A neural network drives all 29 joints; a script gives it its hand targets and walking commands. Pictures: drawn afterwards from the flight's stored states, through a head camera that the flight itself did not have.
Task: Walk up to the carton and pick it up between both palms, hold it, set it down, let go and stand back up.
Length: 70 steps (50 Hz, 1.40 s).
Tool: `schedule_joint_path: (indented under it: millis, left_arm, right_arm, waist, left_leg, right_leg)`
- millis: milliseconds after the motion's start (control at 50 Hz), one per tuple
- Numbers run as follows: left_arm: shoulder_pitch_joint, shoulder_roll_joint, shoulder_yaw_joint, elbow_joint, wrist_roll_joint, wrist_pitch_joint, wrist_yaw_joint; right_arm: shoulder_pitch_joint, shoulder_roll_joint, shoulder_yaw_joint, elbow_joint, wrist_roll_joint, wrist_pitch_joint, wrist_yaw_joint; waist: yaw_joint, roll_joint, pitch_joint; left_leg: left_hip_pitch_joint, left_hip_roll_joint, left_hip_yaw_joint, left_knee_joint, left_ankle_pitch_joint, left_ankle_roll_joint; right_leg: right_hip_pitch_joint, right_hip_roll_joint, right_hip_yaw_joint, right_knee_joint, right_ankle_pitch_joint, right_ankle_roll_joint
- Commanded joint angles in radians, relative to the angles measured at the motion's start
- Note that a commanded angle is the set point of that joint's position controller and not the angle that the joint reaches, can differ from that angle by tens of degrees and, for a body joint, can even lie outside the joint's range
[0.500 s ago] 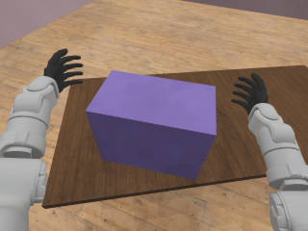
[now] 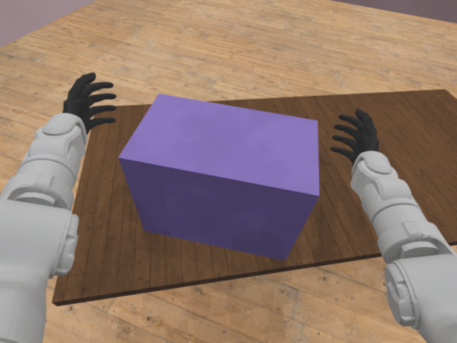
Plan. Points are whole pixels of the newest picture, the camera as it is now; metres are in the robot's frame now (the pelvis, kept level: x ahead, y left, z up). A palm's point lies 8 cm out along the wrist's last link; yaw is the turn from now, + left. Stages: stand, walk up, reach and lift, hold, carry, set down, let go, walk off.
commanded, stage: reach and lift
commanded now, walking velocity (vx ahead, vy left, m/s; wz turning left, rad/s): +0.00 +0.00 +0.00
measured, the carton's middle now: (224, 180) +0.43 -0.03 +0.02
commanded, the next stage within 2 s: none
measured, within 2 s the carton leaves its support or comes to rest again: neither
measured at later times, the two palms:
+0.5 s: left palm (95, 151) +0.47 +0.21 +0.09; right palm (350, 175) +0.37 -0.26 +0.07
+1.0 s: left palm (112, 153) +0.47 +0.18 +0.08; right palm (334, 173) +0.38 -0.23 +0.07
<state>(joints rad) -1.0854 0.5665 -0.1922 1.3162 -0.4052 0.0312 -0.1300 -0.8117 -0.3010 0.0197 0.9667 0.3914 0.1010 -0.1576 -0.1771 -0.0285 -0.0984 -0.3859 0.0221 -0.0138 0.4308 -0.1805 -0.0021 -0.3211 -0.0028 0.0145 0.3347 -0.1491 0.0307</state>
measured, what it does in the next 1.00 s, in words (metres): stands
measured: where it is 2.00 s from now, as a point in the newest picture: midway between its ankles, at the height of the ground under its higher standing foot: outside the picture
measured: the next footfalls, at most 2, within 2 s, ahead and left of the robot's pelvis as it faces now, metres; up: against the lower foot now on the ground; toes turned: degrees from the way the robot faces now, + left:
none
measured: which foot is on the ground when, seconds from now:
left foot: down 0.00-1.00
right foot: down 0.00-1.00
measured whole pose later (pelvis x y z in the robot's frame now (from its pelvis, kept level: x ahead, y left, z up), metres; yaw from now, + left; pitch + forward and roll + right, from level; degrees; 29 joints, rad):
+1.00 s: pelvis -0.01 +0.00 -0.02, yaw +0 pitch +17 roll -2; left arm -1.08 0.42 -0.20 1.48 -0.35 -0.21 -0.06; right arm -0.84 -0.17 0.00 1.16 0.33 -0.13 -0.19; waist -0.18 -0.04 -0.22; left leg -0.67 0.02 -0.03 0.57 -0.21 -0.01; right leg -0.62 0.00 0.01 0.52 -0.20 0.03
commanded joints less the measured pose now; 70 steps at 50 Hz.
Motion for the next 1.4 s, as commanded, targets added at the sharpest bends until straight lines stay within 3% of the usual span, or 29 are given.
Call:
schedule_joint_path:
  millis: [0, 80, 100, 180, 200, 220, 300, 320, 340, 400, 440, 500, 540, 580, 600, 640, 660, 800, 840, 880, 900, 980, 1040, 1080, 1200, 1220, 1280, 1320, 1380]
  left_arm:
    - [-0.389, 0.151, 0.02, -0.085, -0.002, -0.083, 0.008]
    - [-0.41, 0.145, 0.01, -0.15, -0.02, -0.158, 0.025]
    - [-0.38, 0.123, 0.013, -0.048, -0.011, -0.159, 0.028]
    - [-0.333, 0.08, -0.021, 0.002, -0.025, -0.213, 0.014]
    - [-0.362, 0.096, -0.015, -0.031, -0.024, -0.228, 0.014]
    - [-0.363, 0.109, -0.001, -0.049, -0.02, -0.24, 0.019]
    - [-0.341, 0.094, 0.016, -0.076, -0.005, -0.235, 0.037]
    - [-0.349, 0.101, 0.028, -0.065, -0.001, -0.231, 0.036]
    - [-0.366, 0.092, 0.017, -0.05, 0.001, -0.228, 0.039]
    - [-0.367, 0.102, 0.021, -0.039, -0.009, -0.239, 0.037]
    - [-0.372, 0.098, 0.018, -0.01, 0.003, -0.246, 0.031]
    - [-0.409, 0.069, -0.02, 0.065, -0.019, -0.266, 0.029]
    - [-0.384, 0.047, -0.039, 0.063, -0.018, -0.272, 0.026]
    - [-0.406, 0.041, -0.033, 0.037, -0.018, -0.279, 0.032]
    - [-0.419, 0.045, -0.033, 0.054, -0.011, -0.283, 0.034]
    - [-0.395, 0.032, -0.022, 0.115, 0.001, -0.279, 0.033]
    - [-0.401, 0.016, -0.03, 0.088, 0.003, -0.278, 0.034]
    - [-0.416, -0.008, 0.004, 0.001, 0.047, -0.261, 0.059]
    - [-0.43, -0.028, -0.006, -0.001, 0.049, -0.261, 0.063]
    - [-0.443, -0.012, 0.016, 0.021, 0.059, -0.26, 0.068]
    - [-0.434, -0.032, 0.003, 0.026, 0.064, -0.262, 0.07]
    - [-0.442, -0.049, -0.01, 0.055, 0.058, -0.272, 0.075]
    - [-0.455, -0.063, 0.002, 0.019, 0.066, -0.274, 0.069]
    - [-0.423, -0.095, 0.009, 0.037, 0.08, -0.27, 0.062]
    - [-0.427, -0.092, 0.037, -0.039, 0.104, -0.262, 0.072]
    - [-0.413, -0.1, 0.039, 0.009, 0.107, -0.261, 0.069]
    - [-0.42, -0.117, 0.052, -0.041, 0.123, -0.264, 0.07]
    - [-0.436, -0.109, 0.054, -0.006, 0.111, -0.267, 0.069]
    - [-0.445, -0.122, 0.057, -0.044, 0.12, -0.262, 0.068]
  right_arm:
    - [-0.368, -0.161, -0.026, -0.103, -0.014, -0.085, 0.0]
    - [-0.364, -0.158, -0.045, -0.145, -0.026, -0.158, 0.005]
    - [-0.354, -0.163, -0.043, -0.087, -0.03, -0.166, 0.007]
    - [-0.316, -0.136, -0.014, -0.016, -0.015, -0.213, 0.013]
    - [-0.321, -0.136, -0.011, -0.015, -0.009, -0.228, 0.015]
    - [-0.326, -0.151, -0.022, -0.021, -0.005, -0.242, 0.015]
    - [-0.326, -0.172, -0.013, -0.044, 0.017, -0.27, 0.013]
    - [-0.342, -0.165, -0.001, -0.032, 0.018, -0.267, 0.01]
    - [-0.354, -0.168, -0.004, -0.022, 0.018, -0.261, 0.011]
    - [-0.361, -0.147, 0.009, -0.039, 0.022, -0.254, 0.006]
    - [-0.346, -0.126, 0.023, 0.051, 0.032, -0.249, 0.009]
    - [-0.426, -0.105, 0.041, 0.037, 0.038, -0.251, 0.016]
    - [-0.392, -0.095, 0.045, 0.062, 0.035, -0.26, 0.012]
    - [-0.423, -0.094, 0.036, 0.059, 0.032, -0.268, 0.01]
    - [-0.41, -0.071, 0.037, 0.092, 0.03, -0.261, 0.011]
    - [-0.394, -0.05, 0.041, 0.108, 0.025, -0.257, 0.009]
    - [-0.421, -0.07, 0.038, 0.098, 0.02, -0.259, 0.004]
    - [-0.437, -0.071, -0.025, 0.045, -0.044, -0.282, -0.021]
    - [-0.426, -0.04, -0.033, 0.063, -0.05, -0.27, -0.021]
    - [-0.444, -0.04, -0.043, 0.055, -0.066, -0.26, -0.022]
    - [-0.435, -0.02, -0.036, 0.064, -0.07, -0.259, -0.022]
    - [-0.451, 0.016, -0.036, 0.062, -0.077, -0.253, -0.023]
    - [-0.447, 0.023, -0.037, 0.051, -0.075, -0.266, -0.026]
    - [-0.428, 0.039, -0.033, 0.054, -0.079, -0.272, -0.027]
    - [-0.44, 0.028, -0.068, 0.018, -0.102, -0.273, -0.031]
    - [-0.413, 0.041, -0.069, 0.036, -0.111, -0.268, -0.034]
    - [-0.423, 0.054, -0.062, -0.002, -0.109, -0.271, -0.033]
    - [-0.423, 0.075, -0.058, 0.01, -0.114, -0.265, -0.038]
    - [-0.433, 0.073, -0.071, 0.01, -0.12, -0.269, -0.036]
  waist:
    - [0.002, 0.128, -0.5]
    - [0.004, 0.16, -0.621]
    - [0.001, 0.172, -0.583]
    - [-0.001, 0.172, -0.559]
    - [-0.016, 0.174, -0.601]
    - [-0.006, 0.199, -0.63]
    - [-0.005, 0.178, -0.702]
    - [0.009, 0.18, -0.698]
    - [-0.002, 0.186, -0.684]
    - [-0.004, 0.132, -0.699]
    - [-0.012, 0.156, -0.664]
    - [-0.001, 0.134, -0.628]
    - [-0.005, 0.169, -0.639]
    - [0.005, 0.163, -0.669]
    - [-0.014, 0.145, -0.649]
    - [-0.003, 0.142, -0.574]
    - [0.004, 0.152, -0.581]
    - [-0.005, 0.183, -0.694]
    - [-0.016, 0.182, -0.682]
    - [-0.001, 0.202, -0.652]
    - [0.0, 0.171, -0.644]
    - [-0.008, 0.157, -0.659]
    - [-0.005, 0.201, -0.681]
    - [-0.004, 0.173, -0.63]
    - [0.012, 0.194, -0.674]
    - [-0.008, 0.171, -0.632]
    - [0.001, 0.171, -0.651]
    - [-0.002, 0.155, -0.648]
    - [-0.002, 0.188, -0.668]
  left_leg:
    - [0.322, -0.012, 0.013, 0.031, 0.256, -0.027]
    - [0.331, -0.007, 0.011, 0.073, 0.328, -0.047]
    - [0.314, -0.008, 0.008, 0.089, 0.332, -0.047]
    - [0.285, -0.01, -0.005, 0.112, 0.33, -0.052]
    - [0.308, -0.011, -0.002, 0.136, 0.366, -0.056]
    - [0.303, -0.011, -0.007, 0.143, 0.366, -0.058]
    - [0.317, -0.014, -0.007, 0.177, 0.436, -0.065]
    - [0.296, -0.019, -0.004, 0.167, 0.41, -0.061]
    - [0.284, -0.02, 0.002, 0.165, 0.382, -0.061]
    - [0.227, -0.029, 0.005, 0.163, 0.341, -0.041]
    - [0.221, -0.032, 0.002, 0.166, 0.317, -0.044]
    - [0.178, -0.023, -0.002, 0.155, 0.23, -0.028]
    - [0.19, -0.025, 0.003, 0.149, 0.227, -0.04]
    - [0.183, -0.028, 0.0, 0.16, 0.239, -0.04]
    - [0.186, -0.021, 0.003, 0.157, 0.216, -0.036]
    - [0.149, -0.021, 0.003, 0.142, 0.179, -0.027]
    - [0.14, -0.023, 0.004, 0.142, 0.175, -0.027]
    - [0.209, -0.014, 0.002, 0.152, 0.273, -0.051]
    - [0.213, -0.015, 0.009, 0.143, 0.24, -0.051]
    - [0.199, -0.019, 0.01, 0.132, 0.188, -0.044]
    - [0.18, -0.013, 0.006, 0.13, 0.177, -0.042]
    - [0.184, -0.016, 0.012, 0.135, 0.173, -0.03]
    - [0.221, -0.013, 0.013, 0.145, 0.24, -0.043]
    - [0.212, -0.011, 0.009, 0.138, 0.251, -0.041]
    - [0.25, -0.013, 0.011, 0.126, 0.265, -0.05]
    - [0.233, -0.007, 0.01, 0.125, 0.247, -0.046]
    - [0.255, -0.008, 0.006, 0.117, 0.278, -0.047]
    - [0.225, -0.01, 0.017, 0.121, 0.245, -0.032]
    - [0.25, -0.009, 0.018, 0.116, 0.265, -0.043]
  right_leg:
    - [0.01, 0.026, -0.08, 0.007, 0.24, -0.02]
    - [-0.03, 0.033, -0.094, 0.045, 0.28, -0.022]
    - [-0.054, 0.031, -0.086, 0.052, 0.276, -0.022]
    - [-0.101, 0.028, -0.086, 0.079, 0.265, -0.023]
    - [-0.132, 0.026, -0.085, 0.088, 0.281, -0.022]
    - [-0.136, 0.031, -0.09, 0.085, 0.28, -0.023]
    - [-0.144, 0.038, -0.099, 0.119, 0.35, -0.011]
    - [-0.151, 0.039, -0.098, 0.112, 0.332, -0.008]
    - [-0.162, 0.036, -0.097, 0.109, 0.309, -0.008]
    - [-0.1, 0.028, -0.085, 0.118, 0.366, 0.001]
    - [-0.137, 0.023, -0.081, 0.132, 0.333, -0.003]
    - [-0.185, 0.017, -0.083, 0.121, 0.231, -0.011]
    - [-0.201, 0.012, -0.079, 0.139, 0.21, -0.016]
    - [-0.193, 0.018, -0.087, 0.135, 0.215, -0.017]
    - [-0.211, 0.016, -0.086, 0.136, 0.195, -0.013]
    - [-0.227, 0.007, -0.079, 0.142, 0.162, -0.01]
    - [-0.221, 0.006, -0.078, 0.14, 0.159, -0.016]
    - [-0.207, 0.024, -0.096, 0.131, 0.228, -0.018]
    - [-0.216, 0.023, -0.094, 0.136, 0.199, -0.019]
    - [-0.216, 0.015, -0.097, 0.123, 0.168, -0.019]
    - [-0.219, 0.016, -0.089, 0.122, 0.162, -0.021]
    - [-0.221, 0.011, -0.085, 0.127, 0.15, -0.024]
    - [-0.221, 0.011, -0.087, 0.132, 0.2, -0.028]
    - [-0.202, 0.012, -0.087, 0.118, 0.196, -0.027]
    - [-0.195, 0.022, -0.094, 0.094, 0.19, -0.024]
    - [-0.192, 0.018, -0.085, 0.096, 0.191, -0.023]
    - [-0.176, 0.019, -0.084, 0.09, 0.224, -0.023]
    - [-0.163, 0.01, -0.07, 0.098, 0.214, -0.022]
    - [-0.166, 0.012, -0.075, 0.098, 0.23, -0.022]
